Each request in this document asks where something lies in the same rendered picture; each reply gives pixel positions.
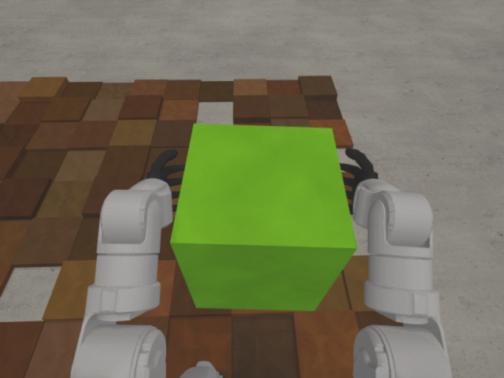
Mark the right robot upper arm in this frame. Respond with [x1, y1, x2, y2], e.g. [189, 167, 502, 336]
[353, 324, 451, 378]

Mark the left robot forearm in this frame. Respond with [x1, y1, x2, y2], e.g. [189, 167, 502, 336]
[70, 178, 173, 378]

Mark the left robot shin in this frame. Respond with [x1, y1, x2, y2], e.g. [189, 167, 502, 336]
[196, 361, 216, 371]

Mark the right robot forearm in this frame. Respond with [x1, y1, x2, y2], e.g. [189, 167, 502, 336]
[353, 179, 452, 378]

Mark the robot right hand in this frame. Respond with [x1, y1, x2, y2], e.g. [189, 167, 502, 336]
[339, 148, 378, 213]

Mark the left robot upper arm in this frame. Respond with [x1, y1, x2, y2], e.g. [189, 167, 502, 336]
[72, 324, 166, 378]

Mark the robot left hand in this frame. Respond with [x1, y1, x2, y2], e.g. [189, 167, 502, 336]
[146, 150, 185, 212]

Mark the carton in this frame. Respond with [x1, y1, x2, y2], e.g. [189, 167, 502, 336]
[170, 124, 358, 311]

